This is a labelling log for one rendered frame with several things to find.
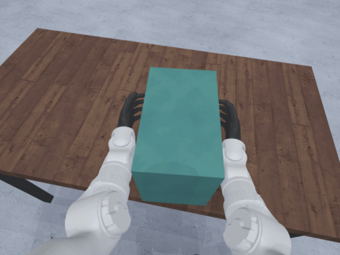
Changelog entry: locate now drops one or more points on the left robot forearm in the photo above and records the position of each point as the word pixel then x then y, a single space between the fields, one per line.
pixel 115 172

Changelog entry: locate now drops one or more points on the robot left upper arm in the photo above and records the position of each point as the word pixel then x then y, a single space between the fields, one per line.
pixel 93 225

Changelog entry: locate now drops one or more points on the carton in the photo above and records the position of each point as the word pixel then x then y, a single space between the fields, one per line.
pixel 178 155

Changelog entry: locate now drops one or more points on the right robot forearm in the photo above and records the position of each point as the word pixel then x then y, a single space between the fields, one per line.
pixel 237 187

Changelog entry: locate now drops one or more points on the right robot hand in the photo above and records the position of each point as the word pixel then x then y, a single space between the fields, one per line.
pixel 232 123

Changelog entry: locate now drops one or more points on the left robot hand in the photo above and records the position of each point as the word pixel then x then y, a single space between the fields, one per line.
pixel 127 117

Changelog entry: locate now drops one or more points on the robot right upper arm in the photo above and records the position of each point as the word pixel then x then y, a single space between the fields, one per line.
pixel 249 232

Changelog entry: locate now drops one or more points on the table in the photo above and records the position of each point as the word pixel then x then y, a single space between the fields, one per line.
pixel 61 95

